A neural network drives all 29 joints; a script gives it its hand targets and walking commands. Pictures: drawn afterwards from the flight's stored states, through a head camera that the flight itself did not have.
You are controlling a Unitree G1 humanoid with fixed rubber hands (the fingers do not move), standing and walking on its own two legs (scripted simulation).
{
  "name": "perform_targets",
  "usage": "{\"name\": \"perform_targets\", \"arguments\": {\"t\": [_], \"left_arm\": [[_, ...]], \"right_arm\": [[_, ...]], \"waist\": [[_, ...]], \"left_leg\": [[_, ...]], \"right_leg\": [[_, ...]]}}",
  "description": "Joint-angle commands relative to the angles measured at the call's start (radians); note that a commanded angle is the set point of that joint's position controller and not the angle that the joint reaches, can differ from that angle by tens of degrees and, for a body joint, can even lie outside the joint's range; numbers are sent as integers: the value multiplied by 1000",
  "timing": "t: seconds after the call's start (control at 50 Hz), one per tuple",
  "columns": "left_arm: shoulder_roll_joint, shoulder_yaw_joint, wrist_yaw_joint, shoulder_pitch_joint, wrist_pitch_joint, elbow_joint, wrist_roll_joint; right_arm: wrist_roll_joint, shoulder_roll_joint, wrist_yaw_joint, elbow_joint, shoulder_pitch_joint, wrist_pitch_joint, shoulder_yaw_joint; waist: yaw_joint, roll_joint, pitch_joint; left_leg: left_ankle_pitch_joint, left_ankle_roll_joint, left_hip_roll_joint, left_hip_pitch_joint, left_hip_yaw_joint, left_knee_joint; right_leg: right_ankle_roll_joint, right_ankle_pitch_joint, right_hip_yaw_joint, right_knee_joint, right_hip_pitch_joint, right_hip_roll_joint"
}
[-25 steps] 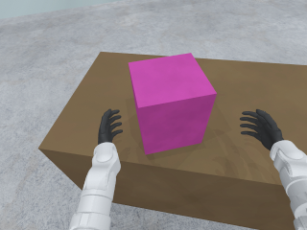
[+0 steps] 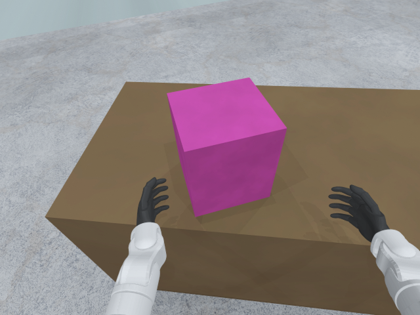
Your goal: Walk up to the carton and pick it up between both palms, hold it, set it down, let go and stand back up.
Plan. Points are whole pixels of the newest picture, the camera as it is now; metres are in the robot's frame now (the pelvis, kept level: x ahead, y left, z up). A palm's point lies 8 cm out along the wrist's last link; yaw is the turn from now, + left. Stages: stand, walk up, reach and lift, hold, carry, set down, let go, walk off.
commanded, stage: set down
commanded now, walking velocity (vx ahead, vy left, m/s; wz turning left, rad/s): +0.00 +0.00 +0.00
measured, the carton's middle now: (221, 148) +0.51 +0.03 +0.01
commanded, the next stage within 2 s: let go in 1.96 s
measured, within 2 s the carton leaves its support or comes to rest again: neither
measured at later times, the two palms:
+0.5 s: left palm (144, 242) +0.26 +0.17 +0.00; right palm (383, 252) +0.26 -0.28 -0.01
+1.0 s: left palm (128, 275) +0.21 +0.20 -0.04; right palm (366, 284) +0.21 -0.25 -0.05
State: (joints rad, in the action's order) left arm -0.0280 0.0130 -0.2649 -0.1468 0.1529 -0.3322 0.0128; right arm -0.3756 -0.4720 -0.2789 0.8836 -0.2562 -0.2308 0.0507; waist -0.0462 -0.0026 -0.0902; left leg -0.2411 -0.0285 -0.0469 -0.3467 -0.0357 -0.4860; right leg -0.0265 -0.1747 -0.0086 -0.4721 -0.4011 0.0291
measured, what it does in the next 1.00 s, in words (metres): stands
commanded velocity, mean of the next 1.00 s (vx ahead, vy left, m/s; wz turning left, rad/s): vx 0.00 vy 0.00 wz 0.00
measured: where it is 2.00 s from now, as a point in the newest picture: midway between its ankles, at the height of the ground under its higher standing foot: outside the picture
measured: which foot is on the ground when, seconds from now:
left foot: down 0.00-1.00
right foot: down 0.00-1.00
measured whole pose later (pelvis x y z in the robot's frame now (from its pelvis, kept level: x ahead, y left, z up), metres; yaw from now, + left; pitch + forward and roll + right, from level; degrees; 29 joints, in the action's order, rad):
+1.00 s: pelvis +0.01 +0.00 +0.00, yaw +1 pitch -2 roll +0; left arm 0.06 -0.01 -0.19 0.15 0.06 -0.37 0.02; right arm -0.25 -0.33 -0.18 0.75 0.09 -0.26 -0.02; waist -0.04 0.00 0.03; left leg -0.29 -0.03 -0.05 -0.18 -0.02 -0.51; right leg -0.02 -0.22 0.00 -0.48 -0.22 0.03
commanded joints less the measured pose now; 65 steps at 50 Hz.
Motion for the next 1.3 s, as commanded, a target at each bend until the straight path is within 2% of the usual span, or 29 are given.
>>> {"name": "perform_targets", "arguments": {"t": [0.0, 0.02, 0.04, 0.08, 0.12, 0.18, 0.2, 0.22, 0.24, 0.26, 0.28, 0.34, 0.4, 0.46, 0.5, 0.52, 0.56, 0.58, 0.7, 0.8, 0.88, 0.94, 1.02, 1.08, 1.16, 1.18, 1.22, 1.24, 1.28], "left_arm": [[-14, -23, 7, -202, -44, 209, -18], [-10, -19, 0, -214, -51, 238, -16], [-30, -32, 10, -136, -45, 204, -28], [-3, -21, 4, -199, -58, 251, -24], [-33, -47, 6, -105, -64, 245, -28], [-24, -60, -9, -101, -85, 290, -23], [-9, -60, -7, -117, -83, 257, -20], [-1, -61, -14, -149, -92, 285, -14], [-5, -66, -5, -84, -86, 224, -17], [-4, -63, 0, -47, -89, 233, -20], [16, -54, -11, -113, -104, 287, -11], [27, -42, -10, -94, -107, 233, -15], [26, -28, 5, -31, -118, 226, -25], [33, -22, 27, 16, -119, 155, -30], [41, -11, 37, 24, -124, 153, -36], [39, -11, 32, 26, -139, 196, -33], [41, -12, 38, 44, -145, 179, -33], [56, -3, 57, 69, -133, 118, -40], [86, -5, 54, 95, -149, 199, -23], [105, -26, 67, 136, -141, 176, -10], [121, -27, 73, 142, -137, 154, -2], [145, -17, 87, 147, -127, 116, 4], [178, 9, 105, 158, -126, 93, 0], [184, 11, 108, 166, -133, 111, 4], [194, 8, 119, 179, -133, 119, 0], [194, 1, 129, 186, -124, 82, 2], [195, -4, 128, 192, -125, 105, 4], [203, -5, 141, 200, -111, 61, 7], [206, -1, 136, 200, -121, 123, 8]], "right_arm": [[-13, -263, -4, -152, -257, -63, -56], [-18, -279, -7, -171, -275, -69, -67], [-18, -251, -5, -119, -187, -70, -45], [-18, -285, -7, -156, -248, -82, -71], [-20, -267, -11, -132, -156, -90, -61], [-36, -277, -18, -160, -148, -108, -65], [-35, -273, -16, -134, -165, -101, -70], [-33, -287, -19, -164, -194, -106, -87], [-36, -261, -12, -119, -120, -97, -67], [-36, -253, -10, -113, -85, -101, -64], [-47, -268, -15, -163, -140, -109, -82], [-51, -261, -13, -119, -116, -102, -79], [-55, -234, -4, -131, -42, -112, -60], [-37, -194, 14, -126, 10, -113, -42], [-24, -179, 27, -163, 35, -116, -36], [-29, -185, 25, -190, 30, -129, -44], [-7, -158, 37, -198, 65, -127, -45], [9, -130, 55, -166, 104, -114, -31], [56, -123, 75, -240, 141, -113, -92], [95, -87, 96, -253, 179, -94, -121], [114, -60, 101, -266, 176, -75, -131], [141, -31, 113, -276, 189, -53, -127], [172, 15, 131, -300, 202, -31, -116], [189, 34, 139, -320, 209, -26, -126], [215, 50, 154, -322, 233, -18, -134], [224, 57, 162, -301, 243, -10, -135], [227, 49, 163, -323, 241, -14, -142], [241, 67, 173, -295, 254, -2, -136], [242, 54, 171, -328, 253, -10, -150]], "waist": [[12, 136, -276], [9, 131, -288], [18, 136, -244], [8, 125, -274], [18, 133, -233], [6, 123, -242], [5, 128, -216], [4, 127, -231], [12, 141, -193], [8, 136, -182], [0, 128, -215], [-6, 122, -183], [-4, 121, -178], [3, 132, -149], [9, 123, -145], [3, 109, -155], [12, 106, -136], [21, 113, -104], [19, 52, -74], [23, 54, -28], [7, 57, -10], [7, 92, -2], [0, 105, -12], [-8, 73, -24], [3, 37, -5], [10, 40, 18], [4, 25, 16], [17, 43, 41], [10, 22, 26]], "left_leg": [[195, 17, 33, 90, 33, 64], [207, 16, 30, 96, 36, 66], [209, 14, 31, 116, 36, 64], [206, 13, 32, 115, 34, 62], [191, 11, 27, 137, 40, 59], [183, 7, 28, 146, 43, 51], [156, 9, 28, 134, 37, 45], [142, 8, 28, 128, 42, 44], [129, 11, 32, 120, 38, 35], [135, 11, 33, 131, 37, 32], [135, 10, 35, 120, 35, 28], [127, 14, 37, 109, 36, 17], [169, 9, 41, 113, 36, 8], [154, 13, 48, 92, 35, 0], [158, 11, 51, 87, 39, 2], [172, 7, 49, 92, 43, 6], [173, 3, 46, 101, 48, 6], [156, 4, 50, 108, 41, 5], [190, -8, 36, 163, 40, 37], [178, -13, 30, 197, 28, 52], [157, -5, 26, 206, 23, 66], [129, 2, 33, 191, 13, 70], [112, 8, 46, 168, 0, 75], [115, 7, 46, 179, -3, 83], [136, 2, 48, 202, -3, 93], [137, 1, 48, 212, -7, 100], [157, -1, 45, 229, -6, 106], [143, 2, 49, 227, -11, 109], [191, -2, 44, 251, -6, 114]], "right_leg": [[-22, 165, -59, 72, 261, 5], [-23, 173, -56, 66, 256, 9], [-24, 179, -53, 76, 256, 8], [-27, 177, -47, 61, 243, 14], [-29, 161, -48, 68, 240, 15], [-32, 139, -46, 64, 220, 17], [-34, 111, -50, 67, 201, 13], [-35, 86, -48, 66, 191, 14], [-34, 87, -63, 76, 203, 3], [-36, 89, -67, 75, 206, 0], [-35, 76, -62, 67, 198, 5], [-38, 59, -68, 70, 188, 0], [-33, 123, -80, 63, 234, -8], [-24, 145, -93, 65, 266, -24], [-16, 167, -97, 60, 288, -28], [-13, 174, -87, 53, 284, -22], [-14, 171, -82, 57, 281, -23], [-10, 172, -93, 71, 289, -34], [-14, 153, -43, 67, 249, -9], [-21, 109, -27, 88, 214, -5], [-27, 50, -20, 103, 194, -8], [-20, 18, -33, 120, 209, -21], [-8, 14, -56, 132, 253, -44], [-5, 6, -49, 137, 255, -47], [-9, 7, -40, 141, 260, -43], [-9, 10, -37, 149, 247, -43], [-12, 9, -25, 149, 241, -34], [-9, 3, -29, 159, 239, -39], [-13, 36, -13, 148, 246, -24]]}}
